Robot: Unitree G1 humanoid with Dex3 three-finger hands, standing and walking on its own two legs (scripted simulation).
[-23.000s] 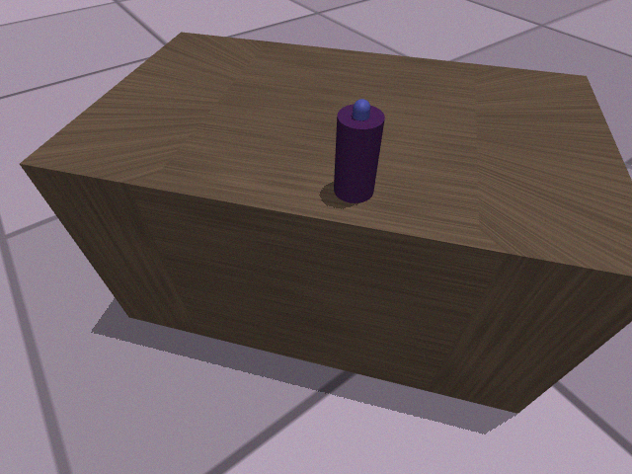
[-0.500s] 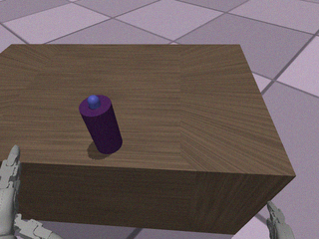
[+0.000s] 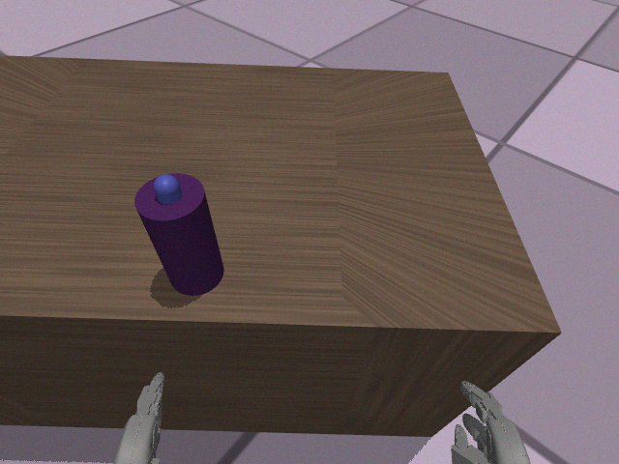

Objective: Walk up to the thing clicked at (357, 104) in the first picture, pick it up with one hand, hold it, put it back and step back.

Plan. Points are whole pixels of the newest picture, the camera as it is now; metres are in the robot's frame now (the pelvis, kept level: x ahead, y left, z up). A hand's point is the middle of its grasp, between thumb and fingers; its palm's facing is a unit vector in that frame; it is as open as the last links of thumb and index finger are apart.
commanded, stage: home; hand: left
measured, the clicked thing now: (182, 232) +0.42 +0.20 +0.05
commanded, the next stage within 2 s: none
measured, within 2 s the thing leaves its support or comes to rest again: neither
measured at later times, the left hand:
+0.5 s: hand out of the picture +0.13 +0.22 -0.12, palm faces -0.04 -0.93 -0.35, open 17.6 cm
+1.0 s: hand out of the picture +0.02 +0.25 -0.13, palm faces -0.04 -0.93 -0.37, open 17.5 cm
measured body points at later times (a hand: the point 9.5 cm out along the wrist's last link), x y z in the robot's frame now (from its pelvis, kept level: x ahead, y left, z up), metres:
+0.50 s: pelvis +0.00 +0.00 +0.00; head +0.01 -0.01 +0.45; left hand +0.13 +0.27 -0.10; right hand +0.13 -0.28 -0.11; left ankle -0.02 +0.12 -0.72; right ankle +0.03 -0.14 -0.72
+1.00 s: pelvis -0.02 -0.02 +0.03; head -0.03 -0.02 +0.47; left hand +0.02 +0.29 -0.10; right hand +0.03 -0.31 -0.12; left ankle -0.02 +0.12 -0.72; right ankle +0.03 -0.14 -0.72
